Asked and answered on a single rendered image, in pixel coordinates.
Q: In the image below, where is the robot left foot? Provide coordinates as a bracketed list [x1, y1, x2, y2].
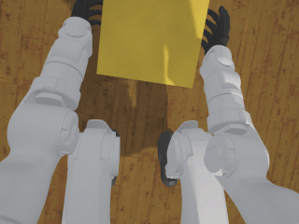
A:
[111, 129, 121, 187]

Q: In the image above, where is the left robot thigh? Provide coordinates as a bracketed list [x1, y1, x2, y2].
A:
[62, 128, 121, 224]

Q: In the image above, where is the right robot forearm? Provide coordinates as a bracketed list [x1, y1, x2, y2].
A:
[199, 45, 263, 142]

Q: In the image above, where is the robot right upper arm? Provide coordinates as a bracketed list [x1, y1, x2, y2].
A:
[203, 133, 299, 224]

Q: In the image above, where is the robot left upper arm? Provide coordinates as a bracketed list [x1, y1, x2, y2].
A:
[0, 102, 79, 224]

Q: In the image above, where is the robot left hand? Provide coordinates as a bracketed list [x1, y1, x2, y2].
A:
[71, 0, 104, 26]

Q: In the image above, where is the robot right hand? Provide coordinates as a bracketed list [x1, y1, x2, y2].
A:
[201, 6, 231, 56]

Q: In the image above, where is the carton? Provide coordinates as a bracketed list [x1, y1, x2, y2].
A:
[96, 0, 209, 89]

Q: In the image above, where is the left robot forearm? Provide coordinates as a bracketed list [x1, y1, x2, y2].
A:
[7, 17, 93, 147]

